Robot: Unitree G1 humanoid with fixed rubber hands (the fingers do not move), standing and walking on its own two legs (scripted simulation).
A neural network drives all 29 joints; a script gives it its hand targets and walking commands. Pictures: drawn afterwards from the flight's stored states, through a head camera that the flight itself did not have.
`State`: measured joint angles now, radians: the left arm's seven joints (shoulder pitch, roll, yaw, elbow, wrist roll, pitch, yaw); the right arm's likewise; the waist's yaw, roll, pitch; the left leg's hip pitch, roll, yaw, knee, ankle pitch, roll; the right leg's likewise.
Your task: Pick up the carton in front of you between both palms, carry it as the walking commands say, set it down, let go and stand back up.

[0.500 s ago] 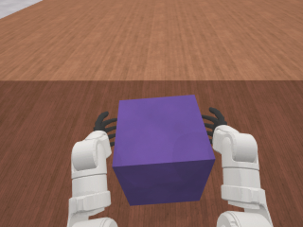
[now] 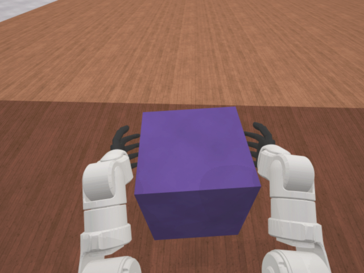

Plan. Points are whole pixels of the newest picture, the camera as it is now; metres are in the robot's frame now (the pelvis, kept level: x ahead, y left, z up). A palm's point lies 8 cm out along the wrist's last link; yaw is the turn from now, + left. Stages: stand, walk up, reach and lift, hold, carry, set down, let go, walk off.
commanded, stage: carry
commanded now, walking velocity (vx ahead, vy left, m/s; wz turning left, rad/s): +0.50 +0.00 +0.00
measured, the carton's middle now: (192, 176) +0.33 +0.00 +0.06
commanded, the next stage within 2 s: none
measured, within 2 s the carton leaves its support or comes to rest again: neither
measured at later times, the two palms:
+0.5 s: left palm (121, 98) +0.52 +0.19 +0.17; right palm (226, 87) +0.58 -0.10 +0.17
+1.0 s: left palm (150, 31) +0.86 +0.14 +0.25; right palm (233, 33) +0.84 -0.16 +0.24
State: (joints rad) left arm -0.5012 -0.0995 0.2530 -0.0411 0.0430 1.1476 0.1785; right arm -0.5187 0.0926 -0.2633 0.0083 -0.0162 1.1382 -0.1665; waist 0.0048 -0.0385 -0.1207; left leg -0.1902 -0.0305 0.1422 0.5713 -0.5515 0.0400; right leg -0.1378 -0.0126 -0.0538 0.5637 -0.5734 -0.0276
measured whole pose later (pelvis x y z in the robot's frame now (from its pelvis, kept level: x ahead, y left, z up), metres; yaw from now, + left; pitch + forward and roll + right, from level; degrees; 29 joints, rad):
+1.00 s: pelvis +0.50 +0.01 +0.10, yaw +1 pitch +3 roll +1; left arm -0.60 -0.13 0.34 -0.19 0.08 1.20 0.16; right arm -0.64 0.09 -0.25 -0.11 0.02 1.22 -0.22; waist -0.10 0.01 0.00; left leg -0.28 0.04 0.14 0.48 -0.40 -0.01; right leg -0.65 -0.05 -0.03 0.96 -0.45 -0.05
